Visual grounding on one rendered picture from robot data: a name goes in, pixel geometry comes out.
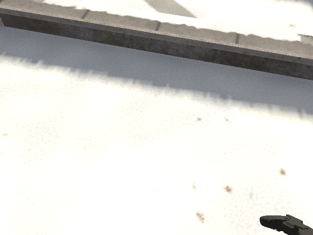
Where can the robot right hand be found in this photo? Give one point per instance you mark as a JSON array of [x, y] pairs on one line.
[[286, 223]]

